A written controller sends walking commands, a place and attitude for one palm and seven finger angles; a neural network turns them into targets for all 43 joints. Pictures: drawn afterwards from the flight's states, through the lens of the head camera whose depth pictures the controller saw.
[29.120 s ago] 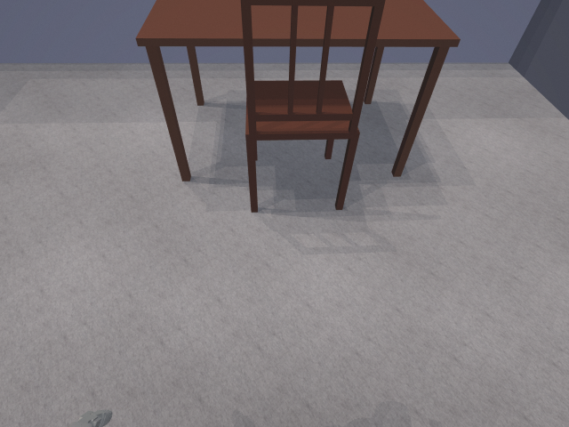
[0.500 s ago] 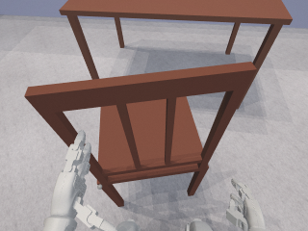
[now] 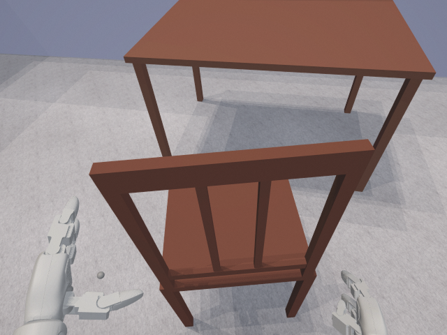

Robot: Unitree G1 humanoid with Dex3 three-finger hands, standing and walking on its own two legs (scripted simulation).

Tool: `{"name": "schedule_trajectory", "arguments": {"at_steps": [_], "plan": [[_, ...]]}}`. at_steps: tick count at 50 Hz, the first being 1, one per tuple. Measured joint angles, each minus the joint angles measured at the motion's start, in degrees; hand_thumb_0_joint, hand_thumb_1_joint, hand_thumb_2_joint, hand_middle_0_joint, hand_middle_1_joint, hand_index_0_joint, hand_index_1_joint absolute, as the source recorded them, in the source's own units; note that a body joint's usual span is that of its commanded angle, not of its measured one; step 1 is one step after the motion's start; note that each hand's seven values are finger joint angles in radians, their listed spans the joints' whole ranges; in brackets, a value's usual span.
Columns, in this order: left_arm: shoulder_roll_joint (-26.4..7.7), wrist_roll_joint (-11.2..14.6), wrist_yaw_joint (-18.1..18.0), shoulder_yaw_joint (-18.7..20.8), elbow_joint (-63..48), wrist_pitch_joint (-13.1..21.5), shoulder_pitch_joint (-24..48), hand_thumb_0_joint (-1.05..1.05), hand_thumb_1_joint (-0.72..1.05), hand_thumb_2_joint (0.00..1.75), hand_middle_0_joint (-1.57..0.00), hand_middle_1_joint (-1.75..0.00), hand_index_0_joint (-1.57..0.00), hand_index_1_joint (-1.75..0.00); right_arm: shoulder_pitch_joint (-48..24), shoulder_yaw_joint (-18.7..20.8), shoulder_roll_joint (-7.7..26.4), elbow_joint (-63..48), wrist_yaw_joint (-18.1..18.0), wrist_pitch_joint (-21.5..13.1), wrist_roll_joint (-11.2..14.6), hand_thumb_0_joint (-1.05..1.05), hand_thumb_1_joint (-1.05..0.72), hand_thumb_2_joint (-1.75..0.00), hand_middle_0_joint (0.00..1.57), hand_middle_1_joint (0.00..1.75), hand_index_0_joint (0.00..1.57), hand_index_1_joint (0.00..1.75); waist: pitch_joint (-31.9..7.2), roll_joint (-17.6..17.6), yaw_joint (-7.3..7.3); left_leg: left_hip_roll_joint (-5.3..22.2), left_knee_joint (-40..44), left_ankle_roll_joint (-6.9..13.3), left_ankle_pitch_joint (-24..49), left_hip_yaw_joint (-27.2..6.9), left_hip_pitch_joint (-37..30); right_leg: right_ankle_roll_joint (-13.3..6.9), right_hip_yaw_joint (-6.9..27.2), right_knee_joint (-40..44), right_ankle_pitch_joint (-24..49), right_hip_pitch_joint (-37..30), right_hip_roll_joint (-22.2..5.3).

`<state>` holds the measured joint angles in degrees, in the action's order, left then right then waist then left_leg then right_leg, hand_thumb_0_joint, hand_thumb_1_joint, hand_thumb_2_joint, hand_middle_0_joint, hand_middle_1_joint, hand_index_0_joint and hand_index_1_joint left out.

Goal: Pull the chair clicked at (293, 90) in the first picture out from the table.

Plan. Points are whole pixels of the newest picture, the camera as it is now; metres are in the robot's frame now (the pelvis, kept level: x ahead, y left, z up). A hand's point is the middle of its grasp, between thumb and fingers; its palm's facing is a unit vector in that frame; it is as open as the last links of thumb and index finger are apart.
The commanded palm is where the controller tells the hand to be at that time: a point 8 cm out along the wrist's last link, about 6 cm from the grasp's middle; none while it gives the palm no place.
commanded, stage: draw the hand back to the body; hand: left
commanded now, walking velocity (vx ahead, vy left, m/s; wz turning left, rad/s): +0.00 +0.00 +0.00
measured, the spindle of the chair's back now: (210, 235) +0.32 +0.08 -0.04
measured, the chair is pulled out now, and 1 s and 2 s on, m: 0.54 0.54 0.54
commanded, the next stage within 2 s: step back with the hand held close in 0.78 s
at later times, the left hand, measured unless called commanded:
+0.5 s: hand (43, 217) +0.21 +0.27 +0.18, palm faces +0.46 -0.75 -0.47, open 8.3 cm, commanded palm +0.16 +0.30 +0.19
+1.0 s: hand (41, 207) +0.22 +0.27 +0.19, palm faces +0.44 -0.76 -0.48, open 7.4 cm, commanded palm +0.17 +0.31 +0.19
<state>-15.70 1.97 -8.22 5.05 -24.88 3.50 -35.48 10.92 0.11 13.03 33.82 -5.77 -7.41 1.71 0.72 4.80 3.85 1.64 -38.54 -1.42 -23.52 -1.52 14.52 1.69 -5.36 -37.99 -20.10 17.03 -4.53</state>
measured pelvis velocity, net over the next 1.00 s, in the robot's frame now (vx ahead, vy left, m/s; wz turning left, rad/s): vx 0.02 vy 0.01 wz -0.03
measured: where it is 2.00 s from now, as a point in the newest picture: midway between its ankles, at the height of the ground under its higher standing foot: outside the picture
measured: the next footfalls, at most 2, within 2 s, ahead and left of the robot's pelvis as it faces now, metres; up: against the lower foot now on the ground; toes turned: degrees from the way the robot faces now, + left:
none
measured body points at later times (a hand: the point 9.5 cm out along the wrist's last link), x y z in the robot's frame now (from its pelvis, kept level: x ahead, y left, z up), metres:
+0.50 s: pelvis +0.02 +0.01 +0.02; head +0.03 -0.02 +0.46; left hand +0.18 +0.30 +0.21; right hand +0.20 -0.22 -0.09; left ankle -0.03 +0.14 -0.72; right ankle +0.00 -0.14 -0.72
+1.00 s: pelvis +0.02 +0.01 +0.02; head +0.04 -0.02 +0.46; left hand +0.19 +0.31 +0.21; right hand +0.21 -0.21 -0.08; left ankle -0.03 +0.14 -0.72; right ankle +0.00 -0.14 -0.72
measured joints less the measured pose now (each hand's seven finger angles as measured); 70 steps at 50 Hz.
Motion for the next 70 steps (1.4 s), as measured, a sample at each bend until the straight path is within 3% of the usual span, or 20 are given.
{"name": "schedule_trajectory", "arguments": {"at_steps": [10, 23, 29, 36, 46, 48, 53, 60, 70], "plan": [[-1.63, -0.20, -0.25, 5.90, -0.73, 0.51, 2.90, 0.00, 0.23, 0.58, -0.11, -0.16, -0.12, -0.17, -1.10, -0.83, -1.07, 1.28, 1.44, 0.45, -0.77, 0.01, -0.90, -0.89, 0.21, 0.30, 0.20, 0.30, 1.20, 0.43, 0.69, -0.09, 6.55, 0.33, 2.32, 0.73, -5.75, 0.38, 0.33, 6.41, 2.44, -5.48, 0.18], [-4.32, 0.49, -0.66, 14.53, -1.66, 1.35, 6.42, 0.01, 0.69, 0.80, -0.18, -0.25, -0.18, -0.26, -0.67, 0.59, 0.08, 3.74, 1.72, 1.85, -0.79, 0.01, -0.90, -0.89, 0.21, 0.30, 0.20, 0.30, 2.07, 0.81, 0.85, 0.12, 10.98, 0.53, 3.70, 1.41, -9.06, 0.65, 0.72, 11.14, 4.20, -8.66, 0.60], [-3.18, 0.62, -0.36, 14.22, -0.61, 1.25, 6.31, 0.01, 0.82, 0.87, -0.19, -0.28, -0.20, -0.29, -0.61, 1.38, 0.56, 4.06, 1.92, 2.57, -0.73, 0.01, -0.90, -0.89, 0.21, 0.30, 0.20, 0.30, 2.29, 0.53, 0.39, 0.12, 11.91, 0.64, 4.01, 1.65, -9.23, 0.74, 0.91, 12.07, 4.60, -8.73, 0.65], [-3.44, 0.29, -0.11, 13.08, -1.70, 0.82, 5.15, 0.02, 0.87, 0.89, -0.21, -0.29, -0.21, -0.30, -0.45, 1.55, 0.56, 4.35, 1.81, 2.16, -0.87, 0.01, -0.90, -0.89, 0.20, 0.30, 0.20, 0.30, 2.41, 0.29, 0.49, 0.35, 12.38, 0.63, 3.91, 1.76, -9.84, 0.76, 0.95, 13.05, 4.81, -9.52, 0.92], [-3.21, 0.36, -0.15, 13.72, -1.47, 0.38, 6.12, 0.02, 0.89, 0.90, -0.21, -0.30, -0.21, -0.31, -1.38, 1.18, -0.18, 4.06, 2.16, 2.55, -0.94, 0.01, -0.90, -0.89, 0.20, 0.30, 0.20, 0.30, 2.05, 0.52, 0.71, 0.24, 12.83, 0.73, 4.06, 1.77, -10.27, 0.89, 0.94, 13.59, 4.99, -10.01, 0.83], [-4.13, 1.37, 0.45, 15.12, -1.68, 1.18, 6.87, 0.02, 0.89, 0.90, -0.21, -0.30, -0.22, -0.31, -1.63, 0.82, -0.22, 2.86, 1.91, 2.84, -0.35, 0.01, -0.90, -0.89, 0.21, 0.30, 0.20, 0.30, 2.42, 0.47, 0.79, 0.34, 12.05, 0.75, 3.88, 1.88, -9.42, 0.87, 1.07, 13.02, 5.01, -9.17, 0.90], [-6.74, 2.20, 0.55, 19.84, -1.74, 3.92, 7.37, 0.02, 0.89, 0.90, -0.21, -0.30, -0.21, -0.31, -3.52, 0.69, -0.54, 0.10, 1.67, 3.42, 0.14, 0.01, -0.90, -0.89, 0.21, 0.30, 0.20, 0.30, 4.04, 0.23, -0.91, -0.19, 10.88, 0.93, 4.29, 2.62, -6.73, 0.99, 2.01, 10.69, 5.11, -5.63, 0.36], [-7.17, 2.20, 1.21, 18.72, -4.27, 4.26, 0.88, 0.02, 0.89, 0.90, -0.21, -0.30, -0.21, -0.31, -3.45, 1.97, -0.66, -1.30, 1.43, 4.52, 0.58, 0.01, -0.90, -0.89, 0.21, 0.30, 0.20, 0.30, 4.47, 1.01, -3.31, -0.68, 8.55, 1.02, 4.71, 2.65, -2.08, 0.93, 2.28, 7.99, 5.23, -0.85, -0.21], [-9.29, 2.69, -0.31, 21.48, -6.70, 5.13, -1.54, 0.02, 0.88, 0.90, -0.21, -0.30, -0.22, -0.31, -1.45, 3.19, -0.09, 0.81, -0.02, 4.70, 1.26, 0.01, -0.90, -0.89, 0.20, 0.30, 0.20, 0.30, 5.12, 0.55, -3.18, -0.88, 3.27, 0.53, 4.67, 1.50, 3.47, 0.26, 1.55, 2.55, 4.70, 4.32, -0.64]]}}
